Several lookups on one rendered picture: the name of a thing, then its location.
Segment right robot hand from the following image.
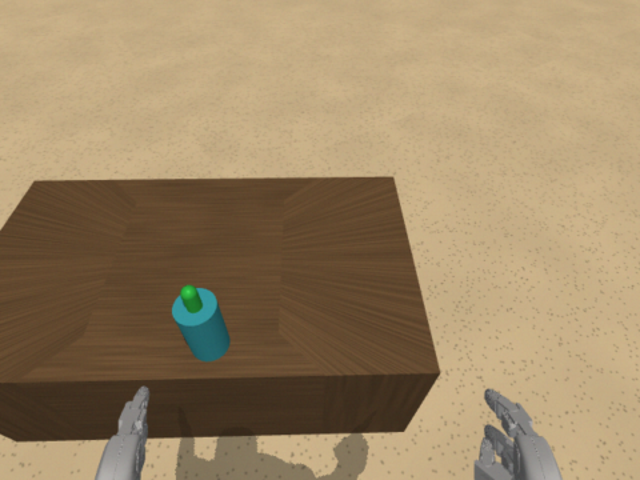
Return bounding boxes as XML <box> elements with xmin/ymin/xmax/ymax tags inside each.
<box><xmin>474</xmin><ymin>389</ymin><xmax>563</xmax><ymax>480</ymax></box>

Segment bottle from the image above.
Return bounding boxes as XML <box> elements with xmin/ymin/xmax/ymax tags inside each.
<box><xmin>172</xmin><ymin>285</ymin><xmax>230</xmax><ymax>362</ymax></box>

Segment left robot hand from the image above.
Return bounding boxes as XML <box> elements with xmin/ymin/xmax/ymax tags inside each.
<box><xmin>95</xmin><ymin>386</ymin><xmax>149</xmax><ymax>480</ymax></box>

